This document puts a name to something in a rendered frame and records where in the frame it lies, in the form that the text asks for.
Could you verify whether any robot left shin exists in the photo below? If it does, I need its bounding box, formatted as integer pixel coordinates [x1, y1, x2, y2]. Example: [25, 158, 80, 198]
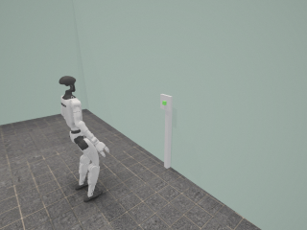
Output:
[79, 159, 90, 185]

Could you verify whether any panel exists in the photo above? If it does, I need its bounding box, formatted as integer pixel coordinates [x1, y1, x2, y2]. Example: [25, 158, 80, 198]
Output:
[160, 94, 173, 169]

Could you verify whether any robot shin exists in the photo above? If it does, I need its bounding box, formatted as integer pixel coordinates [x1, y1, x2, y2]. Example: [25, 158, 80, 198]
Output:
[87, 165, 100, 196]
[79, 159, 90, 185]

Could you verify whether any robot right shin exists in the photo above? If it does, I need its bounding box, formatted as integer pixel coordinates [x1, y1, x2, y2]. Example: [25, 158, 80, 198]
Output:
[87, 165, 100, 196]

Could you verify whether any robot left upper arm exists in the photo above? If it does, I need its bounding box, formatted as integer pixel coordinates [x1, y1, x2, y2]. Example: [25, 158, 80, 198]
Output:
[60, 95, 64, 117]

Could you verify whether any right robot hand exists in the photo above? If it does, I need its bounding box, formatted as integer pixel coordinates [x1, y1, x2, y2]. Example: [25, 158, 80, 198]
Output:
[94, 141, 109, 157]

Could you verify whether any robot right upper arm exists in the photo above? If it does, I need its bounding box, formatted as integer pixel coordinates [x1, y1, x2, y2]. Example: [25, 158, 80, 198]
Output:
[70, 99, 82, 128]

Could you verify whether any robot right forearm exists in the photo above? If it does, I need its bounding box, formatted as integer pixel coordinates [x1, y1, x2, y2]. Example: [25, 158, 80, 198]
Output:
[78, 121, 99, 145]

